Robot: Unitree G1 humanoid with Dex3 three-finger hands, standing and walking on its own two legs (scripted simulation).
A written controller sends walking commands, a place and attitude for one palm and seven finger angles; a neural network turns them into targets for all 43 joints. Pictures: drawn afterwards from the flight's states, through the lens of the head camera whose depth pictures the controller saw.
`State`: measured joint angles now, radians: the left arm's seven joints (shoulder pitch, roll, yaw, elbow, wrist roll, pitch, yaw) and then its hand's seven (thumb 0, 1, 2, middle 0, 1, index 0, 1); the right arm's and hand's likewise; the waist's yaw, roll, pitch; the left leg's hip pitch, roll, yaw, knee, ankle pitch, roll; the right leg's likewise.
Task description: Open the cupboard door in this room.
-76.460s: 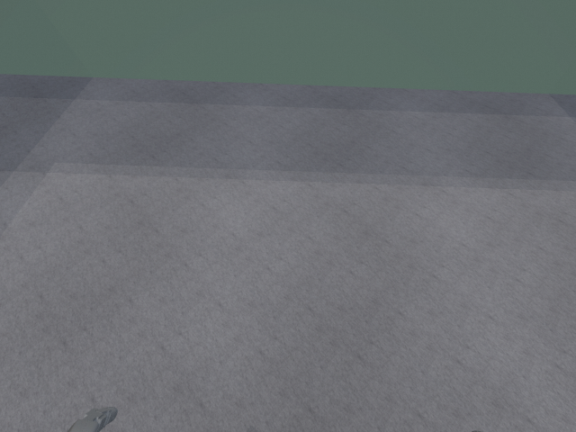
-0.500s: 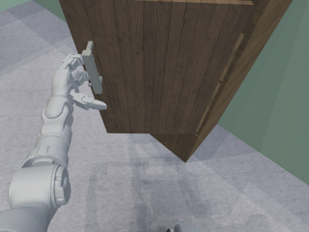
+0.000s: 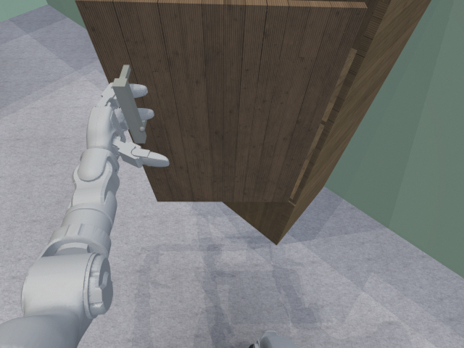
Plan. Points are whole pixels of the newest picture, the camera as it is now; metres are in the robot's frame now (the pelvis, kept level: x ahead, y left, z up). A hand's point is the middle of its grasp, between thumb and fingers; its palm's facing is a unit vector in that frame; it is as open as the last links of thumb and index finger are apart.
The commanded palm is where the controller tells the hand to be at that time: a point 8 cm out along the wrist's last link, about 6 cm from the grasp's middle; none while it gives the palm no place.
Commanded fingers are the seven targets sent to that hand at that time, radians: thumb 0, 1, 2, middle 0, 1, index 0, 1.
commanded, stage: slide the fingers in behind the handle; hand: left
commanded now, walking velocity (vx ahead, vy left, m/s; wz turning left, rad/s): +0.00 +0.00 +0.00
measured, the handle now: (133, 106) +0.52 +0.16 +0.10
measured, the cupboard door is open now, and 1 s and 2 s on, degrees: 42 43 70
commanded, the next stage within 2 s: close the thumb around the handle in 0.48 s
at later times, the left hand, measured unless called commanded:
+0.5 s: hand (144, 130) +0.47 +0.14 +0.10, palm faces -0.01 -1.00 +0.00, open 14.1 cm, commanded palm +0.44 +0.18 +0.10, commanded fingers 0.00 -0.50 0.30 -0.30 -1.20 -0.30 -1.20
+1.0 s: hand (143, 131) +0.47 +0.14 +0.10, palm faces -0.01 -1.00 +0.00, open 9.2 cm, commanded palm +0.44 +0.18 +0.10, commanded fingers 0.00 0.73 0.83 -0.39 -1.33 -0.39 -1.33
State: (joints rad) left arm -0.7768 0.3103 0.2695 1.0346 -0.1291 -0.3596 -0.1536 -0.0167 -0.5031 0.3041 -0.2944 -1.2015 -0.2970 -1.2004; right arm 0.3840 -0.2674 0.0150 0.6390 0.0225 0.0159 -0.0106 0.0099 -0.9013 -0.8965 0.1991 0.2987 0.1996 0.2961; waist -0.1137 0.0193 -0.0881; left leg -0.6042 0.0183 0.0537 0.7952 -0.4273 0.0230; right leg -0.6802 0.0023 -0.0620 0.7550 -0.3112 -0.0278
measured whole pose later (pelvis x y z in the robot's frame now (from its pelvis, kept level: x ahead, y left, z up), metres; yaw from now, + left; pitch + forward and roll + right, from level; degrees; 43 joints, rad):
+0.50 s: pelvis +0.00 +0.00 +0.00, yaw +0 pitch +14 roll -1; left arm -0.79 0.30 0.26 1.05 -0.13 -0.36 -0.13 -0.02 -0.50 0.30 -0.29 -1.20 -0.29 -1.20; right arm 0.38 -0.26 0.02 0.64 0.02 0.01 0.00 0.01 -0.90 -0.90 0.20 0.30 0.20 0.30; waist -0.11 0.02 -0.09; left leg -0.61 0.01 0.05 0.80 -0.43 0.02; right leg -0.69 0.00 -0.07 0.77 -0.31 -0.03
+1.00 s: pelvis +0.00 +0.00 +0.00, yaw +1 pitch +13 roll -1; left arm -0.80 0.28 0.24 1.06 -0.12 -0.37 -0.11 -0.01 0.20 0.61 -0.34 -1.28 -0.34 -1.28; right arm 0.36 -0.26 0.02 0.65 0.02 0.00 -0.01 0.01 -0.90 -0.90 0.20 0.30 0.20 0.30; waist -0.11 0.02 -0.08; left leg -0.61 0.01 0.05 0.80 -0.43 0.03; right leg -0.68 -0.01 -0.07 0.76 -0.31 -0.02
